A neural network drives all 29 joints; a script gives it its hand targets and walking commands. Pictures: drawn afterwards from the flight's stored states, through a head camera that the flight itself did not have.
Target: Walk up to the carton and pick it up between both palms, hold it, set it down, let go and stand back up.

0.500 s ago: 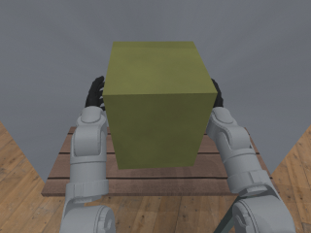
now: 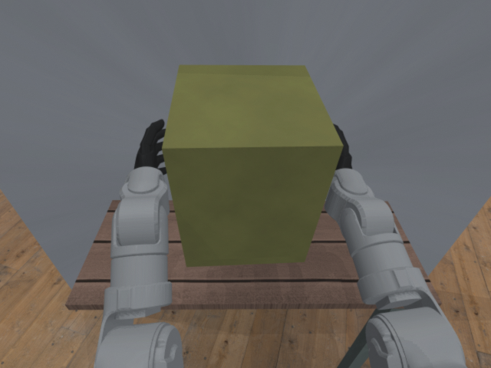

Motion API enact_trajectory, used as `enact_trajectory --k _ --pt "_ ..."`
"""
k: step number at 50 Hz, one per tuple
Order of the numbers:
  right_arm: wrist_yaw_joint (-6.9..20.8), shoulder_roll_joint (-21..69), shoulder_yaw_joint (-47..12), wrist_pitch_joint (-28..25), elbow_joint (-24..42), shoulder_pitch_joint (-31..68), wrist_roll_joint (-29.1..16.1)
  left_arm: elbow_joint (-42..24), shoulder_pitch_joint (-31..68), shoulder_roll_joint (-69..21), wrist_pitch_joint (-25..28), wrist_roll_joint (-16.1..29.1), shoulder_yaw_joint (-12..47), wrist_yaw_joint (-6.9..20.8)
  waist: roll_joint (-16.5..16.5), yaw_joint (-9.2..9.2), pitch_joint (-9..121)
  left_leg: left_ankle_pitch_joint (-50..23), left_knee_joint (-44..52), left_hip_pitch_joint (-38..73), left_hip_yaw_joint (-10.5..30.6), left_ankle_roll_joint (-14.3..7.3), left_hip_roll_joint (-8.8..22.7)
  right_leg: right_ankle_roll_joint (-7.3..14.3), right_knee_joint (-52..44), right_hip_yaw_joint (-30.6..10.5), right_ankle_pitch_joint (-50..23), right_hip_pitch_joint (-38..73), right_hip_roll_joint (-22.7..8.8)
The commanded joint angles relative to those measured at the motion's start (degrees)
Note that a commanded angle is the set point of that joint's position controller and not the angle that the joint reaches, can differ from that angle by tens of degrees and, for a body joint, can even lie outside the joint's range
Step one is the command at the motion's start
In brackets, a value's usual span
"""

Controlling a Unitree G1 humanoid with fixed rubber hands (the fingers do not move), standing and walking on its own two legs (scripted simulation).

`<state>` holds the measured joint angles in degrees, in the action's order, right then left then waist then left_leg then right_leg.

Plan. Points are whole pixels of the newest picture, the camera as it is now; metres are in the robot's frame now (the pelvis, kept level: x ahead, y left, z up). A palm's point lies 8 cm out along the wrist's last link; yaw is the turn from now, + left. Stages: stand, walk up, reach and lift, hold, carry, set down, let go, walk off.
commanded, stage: hold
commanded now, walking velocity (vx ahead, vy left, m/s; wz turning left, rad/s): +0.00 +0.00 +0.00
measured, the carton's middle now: (244, 167) +0.39 +0.00 +0.17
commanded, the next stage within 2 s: none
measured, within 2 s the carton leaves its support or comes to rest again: neither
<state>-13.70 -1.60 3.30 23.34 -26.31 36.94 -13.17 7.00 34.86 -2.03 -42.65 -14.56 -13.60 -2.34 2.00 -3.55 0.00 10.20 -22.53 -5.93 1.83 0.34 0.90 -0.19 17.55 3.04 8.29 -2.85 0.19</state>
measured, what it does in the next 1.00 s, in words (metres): stands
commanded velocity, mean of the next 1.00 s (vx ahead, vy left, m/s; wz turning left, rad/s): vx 0.00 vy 0.00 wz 0.00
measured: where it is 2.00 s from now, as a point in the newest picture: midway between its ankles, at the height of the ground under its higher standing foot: outside the picture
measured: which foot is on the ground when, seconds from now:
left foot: down 0.00-1.00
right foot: down 0.00-1.00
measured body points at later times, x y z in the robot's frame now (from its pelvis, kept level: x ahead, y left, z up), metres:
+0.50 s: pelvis +0.00 +0.00 +0.00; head -0.04 +0.02 +0.45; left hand +0.38 +0.15 +0.19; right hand +0.38 -0.14 +0.18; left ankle +0.03 +0.12 -0.75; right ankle +0.02 -0.12 -0.75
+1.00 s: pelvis +0.00 +0.00 +0.00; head -0.04 +0.02 +0.45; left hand +0.37 +0.15 +0.19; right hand +0.38 -0.14 +0.18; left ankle +0.03 +0.12 -0.75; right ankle +0.02 -0.12 -0.75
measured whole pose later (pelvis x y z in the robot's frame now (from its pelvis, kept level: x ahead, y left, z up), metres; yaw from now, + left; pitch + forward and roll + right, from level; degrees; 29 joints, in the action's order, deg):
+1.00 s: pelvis +0.00 +0.00 +0.00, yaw +0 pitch -6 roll -1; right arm -13.8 -1.7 3.2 23.3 -26.2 36.9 -13.4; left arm 6.9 34.8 -2.0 -42.6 -14.5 -13.5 -2.3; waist 2.0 -3.6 0.0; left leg 10.3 -22.6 -6.0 1.9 0.4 0.9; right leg -0.2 17.6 3.0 8.3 -2.9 0.2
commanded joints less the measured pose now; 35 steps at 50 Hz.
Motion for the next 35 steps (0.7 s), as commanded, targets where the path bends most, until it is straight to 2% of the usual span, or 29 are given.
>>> enact_trajectory --k 1,35 --pt "5.7 36.8 -27.3 -4.7 23.4 56.6 -5.6 -9.1 44.3 -36.1 5.0 10.8 33.1 7.8 -4.0 -0.63 29.0 -14.5 2.0 9.3 -0.9 1.0 -3.1 -1.8 -1.6 -0.2 -8.1 6.3 3.5" --pt "5.7 36.7 -27.5 -4.7 23.5 56.5 -5.9 -9.3 44.3 -36.1 5.0 10.9 33.3 7.7 -4.2 -0.68 29.1 -15.1 1.8 9.5 -0.8 1.1 -3.1 -1.8 -1.5 -0.2 -8.5 6.2 3.5"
